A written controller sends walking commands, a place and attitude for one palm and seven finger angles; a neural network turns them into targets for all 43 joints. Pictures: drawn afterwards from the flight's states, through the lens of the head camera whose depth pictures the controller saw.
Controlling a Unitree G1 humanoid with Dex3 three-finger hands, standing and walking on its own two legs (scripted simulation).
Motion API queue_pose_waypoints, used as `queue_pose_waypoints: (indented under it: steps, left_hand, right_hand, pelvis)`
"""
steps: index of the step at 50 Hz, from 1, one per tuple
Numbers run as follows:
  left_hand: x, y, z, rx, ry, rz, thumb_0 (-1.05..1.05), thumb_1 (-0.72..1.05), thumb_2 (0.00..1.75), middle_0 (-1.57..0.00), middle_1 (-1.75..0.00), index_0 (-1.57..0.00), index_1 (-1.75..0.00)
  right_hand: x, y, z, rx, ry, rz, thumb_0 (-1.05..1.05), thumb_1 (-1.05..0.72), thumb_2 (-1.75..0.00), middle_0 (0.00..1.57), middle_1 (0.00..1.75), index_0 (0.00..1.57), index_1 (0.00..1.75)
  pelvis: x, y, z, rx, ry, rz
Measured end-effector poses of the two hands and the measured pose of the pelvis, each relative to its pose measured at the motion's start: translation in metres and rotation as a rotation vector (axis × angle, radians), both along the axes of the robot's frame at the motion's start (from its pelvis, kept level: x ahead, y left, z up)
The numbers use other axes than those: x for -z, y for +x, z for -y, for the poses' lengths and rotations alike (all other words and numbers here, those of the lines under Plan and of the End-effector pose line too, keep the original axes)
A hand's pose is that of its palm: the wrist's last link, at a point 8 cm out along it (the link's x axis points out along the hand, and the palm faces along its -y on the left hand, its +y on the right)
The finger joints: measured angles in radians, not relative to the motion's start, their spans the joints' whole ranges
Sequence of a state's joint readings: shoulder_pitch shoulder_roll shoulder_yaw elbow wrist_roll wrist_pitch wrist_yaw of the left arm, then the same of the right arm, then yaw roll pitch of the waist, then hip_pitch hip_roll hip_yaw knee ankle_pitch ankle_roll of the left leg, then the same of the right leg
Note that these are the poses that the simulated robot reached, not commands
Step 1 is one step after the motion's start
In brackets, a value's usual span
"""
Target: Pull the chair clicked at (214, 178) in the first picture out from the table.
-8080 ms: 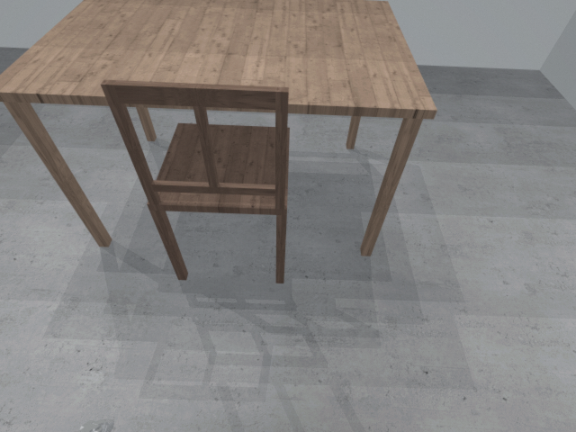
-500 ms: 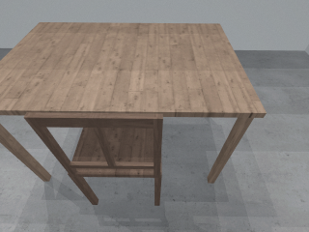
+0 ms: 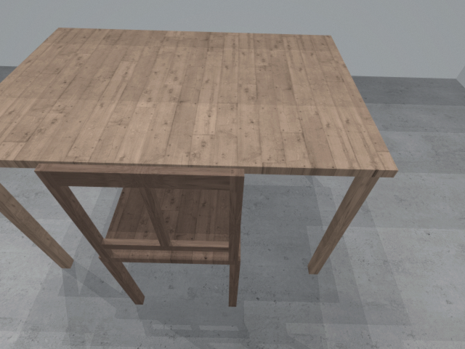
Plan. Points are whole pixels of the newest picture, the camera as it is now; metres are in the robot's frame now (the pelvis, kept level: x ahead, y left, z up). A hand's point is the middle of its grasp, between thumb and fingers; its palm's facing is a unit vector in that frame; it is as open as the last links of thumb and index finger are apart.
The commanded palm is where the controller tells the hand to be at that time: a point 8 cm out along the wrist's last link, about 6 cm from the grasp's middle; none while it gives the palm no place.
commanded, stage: look again from close up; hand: left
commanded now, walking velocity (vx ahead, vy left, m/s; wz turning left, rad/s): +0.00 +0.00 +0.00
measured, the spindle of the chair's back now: (157, 217) +0.41 +0.21 -0.11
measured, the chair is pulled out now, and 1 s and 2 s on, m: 0.00 0.00 0.00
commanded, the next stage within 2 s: raise the hand toward the chair's back in 0.06 s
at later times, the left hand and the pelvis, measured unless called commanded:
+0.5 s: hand (151, 312) +0.18 +0.15 -0.03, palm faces +0.01 -1.00 +0.04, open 8.5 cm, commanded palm +0.12 +0.23 -0.07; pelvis -0.02 +0.01 -0.07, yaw +1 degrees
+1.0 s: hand (127, 322) +0.17 +0.20 -0.06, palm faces +0.04 -1.00 -0.03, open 12.9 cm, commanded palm +0.14 +0.25 -0.05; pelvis -0.03 +0.01 -0.10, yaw +2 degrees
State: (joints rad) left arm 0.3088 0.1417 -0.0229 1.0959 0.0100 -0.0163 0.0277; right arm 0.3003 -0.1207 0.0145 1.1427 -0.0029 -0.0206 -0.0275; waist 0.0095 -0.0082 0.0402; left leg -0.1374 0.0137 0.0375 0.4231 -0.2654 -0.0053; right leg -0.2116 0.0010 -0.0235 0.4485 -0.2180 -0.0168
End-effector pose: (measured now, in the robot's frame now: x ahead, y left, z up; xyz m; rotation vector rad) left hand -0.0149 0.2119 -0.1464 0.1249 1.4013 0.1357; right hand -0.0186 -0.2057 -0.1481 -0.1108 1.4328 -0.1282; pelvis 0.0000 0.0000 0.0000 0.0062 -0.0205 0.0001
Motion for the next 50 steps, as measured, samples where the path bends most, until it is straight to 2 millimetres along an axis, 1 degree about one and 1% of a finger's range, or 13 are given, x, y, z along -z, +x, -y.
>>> queue_pose_waypoints:
  steps: [10, 13, 15, 18, 21, 24, 26, 29, 32, 36, 41, 45, 50]
  left_hand:
    - [-0.004, 0.007, -0.007, -0.037, 0.019, 0.035, 0.01, 0.92, 0.90, -0.20, -0.30, -0.20, -0.30]
    - [-0.047, 0.056, -0.032, -0.101, 0.119, 0.375, 0.05, 0.95, 0.90, -0.20, -0.30, -0.20, -0.29]
    - [-0.079, 0.095, -0.038, -0.107, 0.140, 0.621, 0.05, 0.94, 0.89, -0.20, -0.30, -0.20, -0.29]
    - [-0.114, 0.151, -0.032, -0.064, 0.093, 0.976, 0.04, 0.88, 0.87, -0.19, -0.29, -0.19, -0.28]
    - [-0.128, 0.183, -0.013, -0.012, -0.037, 1.276, 0.02, 0.82, 0.85, -0.18, -0.28, -0.18, -0.27]
    - [-0.120, 0.183, 0.003, 0.080, -0.133, 1.444, 0.01, 0.75, 0.82, -0.18, -0.27, -0.18, -0.27]
    - [-0.101, 0.171, 0.007, 0.109, -0.159, 1.435, 0.01, 0.70, 0.81, -0.18, -0.27, -0.17, -0.26]
    - [-0.073, 0.146, 0.001, 0.076, -0.143, 1.326, 0.01, 0.62, 0.78, -0.17, -0.26, -0.17, -0.25]
    - [-0.064, 0.123, -0.015, 0.017, -0.062, 1.266, 0.01, 0.54, 0.75, -0.17, -0.25, -0.17, -0.24]
    - [-0.081, 0.118, -0.032, 0.023, 0.017, 1.353, 0.01, 0.45, 0.71, -0.16, -0.23, -0.16, -0.22]
    - [-0.087, 0.145, -0.028, 0.126, -0.068, 1.391, 0.01, 0.33, 0.66, -0.14, -0.21, -0.14, -0.21]
    - [-0.080, 0.162, -0.027, 0.152, -0.130, 1.292, 0.01, 0.24, 0.62, -0.13, -0.20, -0.13, -0.19]
    - [-0.089, 0.166, -0.038, 0.106, -0.080, 1.279, 0.00, 0.12, 0.57, -0.12, -0.18, -0.12, -0.17]
  right_hand:
    - [0.000, 0.000, -0.004, 0.013, -0.001, 0.025, 0.00, -0.91, -0.90, 0.19, 0.30, 0.20, 0.30]
    - [-0.006, 0.024, 0.010, 0.012, -0.070, 0.226, 0.02, -0.93, -0.90, 0.20, 0.30, 0.20, 0.30]
    - [-0.011, 0.049, 0.022, -0.003, -0.103, 0.370, 0.03, -0.93, -0.90, 0.20, 0.30, 0.20, 0.30]
    - [-0.021, 0.094, 0.038, -0.050, -0.147, 0.580, 0.03, -0.93, -0.90, 0.20, 0.30, 0.20, 0.30]
    - [-0.035, 0.140, 0.048, -0.102, -0.178, 0.765, 0.02, -0.92, -0.90, 0.20, 0.30, 0.20, 0.30]
    - [-0.047, 0.180, 0.051, -0.155, -0.188, 0.904, 0.02, -0.92, -0.90, 0.19, 0.30, 0.20, 0.30]
    - [-0.050, 0.204, 0.047, -0.189, -0.186, 0.962, 0.02, -0.92, -0.90, 0.19, 0.30, 0.20, 0.30]
    - [-0.048, 0.231, 0.034, -0.234, -0.166, 1.007, 0.01, -0.91, -0.90, 0.19, 0.30, 0.19, 0.30]
    - [-0.037, 0.245, 0.015, -0.273, -0.127, 1.011, 0.01, -0.91, -0.90, 0.19, 0.30, 0.19, 0.30]
    - [-0.009, 0.243, -0.012, -0.320, -0.057, 0.958, 0.01, -0.91, -0.90, 0.19, 0.30, 0.20, 0.30]
    - [0.029, 0.213, -0.030, -0.290, 0.011, 0.834, 0.01, -0.91, -0.90, 0.20, 0.30, 0.20, 0.30]
    - [0.042, 0.180, -0.025, -0.204, 0.006, 0.732, 0.01, -0.90, -0.90, 0.20, 0.30, 0.20, 0.30]
    - [0.040, 0.149, -0.005, -0.131, -0.058, 0.660, 0.02, -0.90, -0.90, 0.20, 0.30, 0.20, 0.30]
  pelvis:
    - [0.002, -0.002, -0.004, 0.003, -0.009, 0.001]
    - [0.005, -0.001, -0.007, -0.012, -0.005, -0.006]
    - [0.009, -0.004, -0.010, -0.036, -0.006, -0.016]
    - [0.022, -0.013, -0.012, -0.048, -0.005, -0.071]
    - [0.041, -0.019, -0.012, -0.029, 0.002, -0.144]
    - [0.063, -0.022, -0.009, -0.017, 0.005, -0.197]
    - [0.077, -0.024, -0.007, -0.016, 0.006, -0.220]
    - [0.093, -0.025, -0.005, -0.025, -0.003, -0.242]
    - [0.102, -0.026, -0.003, -0.040, -0.023, -0.259]
    - [0.111, -0.030, -0.002, -0.061, -0.054, -0.284]
    - [0.116, -0.035, -0.004, -0.066, -0.070, -0.308]
    - [0.112, -0.035, -0.007, -0.055, -0.064, -0.312]
    - [0.103, -0.030, -0.012, -0.043, -0.054, -0.310]
